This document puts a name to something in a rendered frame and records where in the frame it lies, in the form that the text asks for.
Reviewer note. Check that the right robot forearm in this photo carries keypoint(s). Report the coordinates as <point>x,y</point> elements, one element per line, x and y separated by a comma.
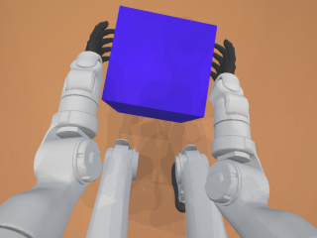
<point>231,123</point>

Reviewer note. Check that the left robot hand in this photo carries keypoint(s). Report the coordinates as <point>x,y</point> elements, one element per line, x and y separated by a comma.
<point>96,41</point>

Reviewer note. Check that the left robot upper arm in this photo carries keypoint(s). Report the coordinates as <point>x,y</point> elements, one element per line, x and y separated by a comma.
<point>63,168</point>

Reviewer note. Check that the robot right foot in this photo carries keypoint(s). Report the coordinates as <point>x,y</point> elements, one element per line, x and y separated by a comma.
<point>180,206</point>

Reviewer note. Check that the right robot hand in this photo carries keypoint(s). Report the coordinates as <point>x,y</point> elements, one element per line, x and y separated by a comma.
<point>227,61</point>

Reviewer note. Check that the left robot forearm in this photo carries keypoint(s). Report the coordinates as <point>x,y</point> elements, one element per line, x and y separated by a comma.
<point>79,101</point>

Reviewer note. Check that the right robot thigh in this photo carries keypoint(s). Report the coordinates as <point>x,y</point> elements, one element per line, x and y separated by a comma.
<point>203,218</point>

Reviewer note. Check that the carton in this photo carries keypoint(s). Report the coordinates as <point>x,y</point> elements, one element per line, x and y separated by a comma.
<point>159,66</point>

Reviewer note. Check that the right robot upper arm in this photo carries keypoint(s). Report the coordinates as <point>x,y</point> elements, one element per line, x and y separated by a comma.
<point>241,192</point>

